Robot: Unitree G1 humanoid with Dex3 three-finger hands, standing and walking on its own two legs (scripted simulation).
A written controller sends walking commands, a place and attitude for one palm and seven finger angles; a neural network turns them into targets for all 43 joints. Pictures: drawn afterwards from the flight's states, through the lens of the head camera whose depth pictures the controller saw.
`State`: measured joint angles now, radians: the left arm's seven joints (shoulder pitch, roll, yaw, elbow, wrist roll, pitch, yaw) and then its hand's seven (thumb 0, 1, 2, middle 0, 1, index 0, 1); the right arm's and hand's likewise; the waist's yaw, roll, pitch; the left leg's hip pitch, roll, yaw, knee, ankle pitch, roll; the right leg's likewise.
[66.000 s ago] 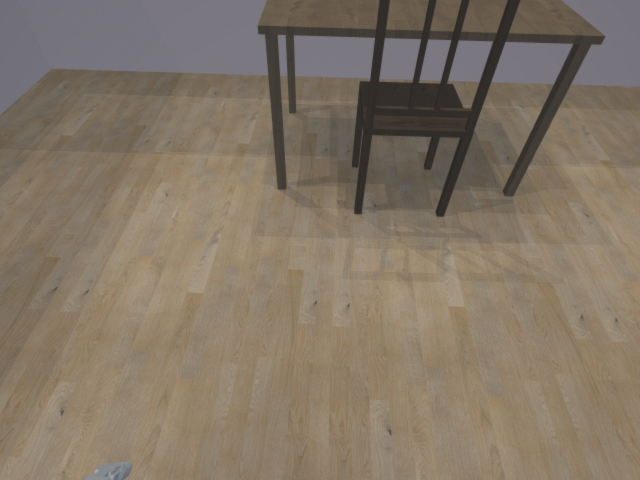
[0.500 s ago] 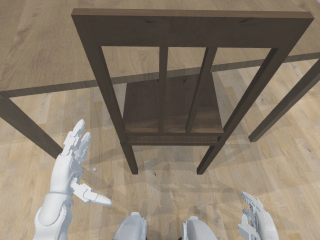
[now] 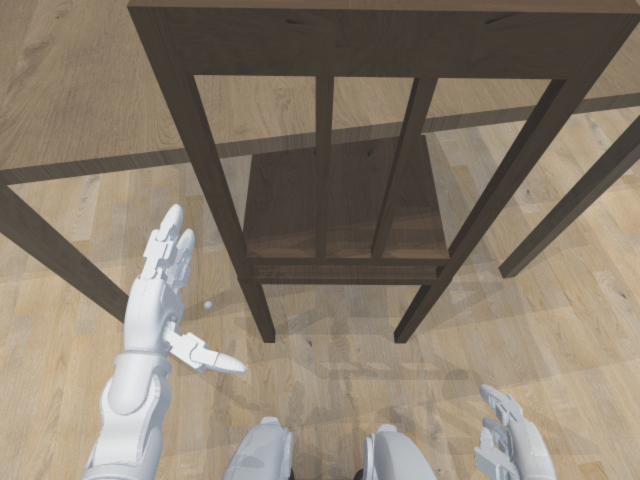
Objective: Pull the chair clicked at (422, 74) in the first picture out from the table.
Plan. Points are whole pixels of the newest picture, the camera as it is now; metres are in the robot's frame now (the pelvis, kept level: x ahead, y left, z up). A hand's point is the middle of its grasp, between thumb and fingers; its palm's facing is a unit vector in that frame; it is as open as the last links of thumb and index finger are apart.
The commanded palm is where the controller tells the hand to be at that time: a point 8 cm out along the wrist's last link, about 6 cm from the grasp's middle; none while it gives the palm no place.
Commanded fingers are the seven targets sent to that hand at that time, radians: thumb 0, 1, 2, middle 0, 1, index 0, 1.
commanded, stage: aim the fingers beside a spindle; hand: left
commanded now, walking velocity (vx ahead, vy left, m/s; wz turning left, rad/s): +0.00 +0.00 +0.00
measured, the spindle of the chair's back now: (322, 189) +0.47 +0.02 +0.04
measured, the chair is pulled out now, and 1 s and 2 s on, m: -0.05 -0.05 -0.05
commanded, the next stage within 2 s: none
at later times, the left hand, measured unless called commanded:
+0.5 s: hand (241, 309) +0.32 +0.11 +0.00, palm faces -0.05 -1.00 -0.01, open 16.9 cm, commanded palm +0.30 +0.18 +0.02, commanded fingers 0.00 -0.50 0.30 -0.06 -0.08 -0.06 -0.08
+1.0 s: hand (222, 296) +0.32 +0.13 +0.02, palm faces +0.02 -1.00 -0.05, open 16.9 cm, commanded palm +0.29 +0.18 +0.00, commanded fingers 0.00 -0.50 0.30 -0.06 -0.08 -0.06 -0.08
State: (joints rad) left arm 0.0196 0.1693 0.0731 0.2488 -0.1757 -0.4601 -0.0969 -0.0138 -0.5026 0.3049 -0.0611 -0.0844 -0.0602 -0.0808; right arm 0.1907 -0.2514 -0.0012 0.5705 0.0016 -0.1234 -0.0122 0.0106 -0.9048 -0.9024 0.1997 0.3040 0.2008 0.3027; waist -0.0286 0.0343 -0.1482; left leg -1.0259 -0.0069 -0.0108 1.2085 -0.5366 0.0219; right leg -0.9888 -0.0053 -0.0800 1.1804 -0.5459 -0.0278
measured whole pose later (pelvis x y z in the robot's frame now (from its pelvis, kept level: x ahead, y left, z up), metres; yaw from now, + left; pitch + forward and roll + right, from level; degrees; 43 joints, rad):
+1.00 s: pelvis -0.01 -0.01 -0.01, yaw +0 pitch +21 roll -1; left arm -0.09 0.18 0.06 0.35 -0.15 -0.48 -0.04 -0.01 -0.50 0.30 -0.06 -0.08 -0.06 -0.08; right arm 0.18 -0.25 0.00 0.58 0.01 -0.07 0.00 0.01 -0.91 -0.90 0.20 0.30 0.20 0.30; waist -0.02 0.05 -0.16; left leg -1.09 0.00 -0.02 1.26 -0.54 0.01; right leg -1.05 0.00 -0.09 1.24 -0.56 -0.04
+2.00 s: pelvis +0.00 -0.01 -0.01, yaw +0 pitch +22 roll -2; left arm -0.07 0.21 0.10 0.28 -0.15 -0.53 0.02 -0.01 -0.50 0.31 -0.06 -0.08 -0.06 -0.08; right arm 0.19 -0.24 0.01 0.60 0.00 -0.07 0.00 0.01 -0.91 -0.90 0.20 0.30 0.20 0.30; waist -0.02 0.04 -0.17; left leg -1.08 0.00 -0.02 1.25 -0.55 0.01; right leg -1.04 0.00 -0.09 1.22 -0.56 -0.04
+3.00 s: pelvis +0.00 -0.01 +0.00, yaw -1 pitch +21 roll -1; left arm 0.04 0.17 0.03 0.15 -0.11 -0.51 0.06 -0.02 -0.50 0.31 -0.07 -0.09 -0.07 -0.08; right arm 0.19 -0.22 0.00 0.55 -0.01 -0.09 -0.04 0.01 -0.91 -0.90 0.20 0.30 0.20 0.30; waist -0.05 0.01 -0.13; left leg -1.05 0.00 0.00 1.22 -0.54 0.01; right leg -1.03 0.01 -0.07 1.21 -0.55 -0.04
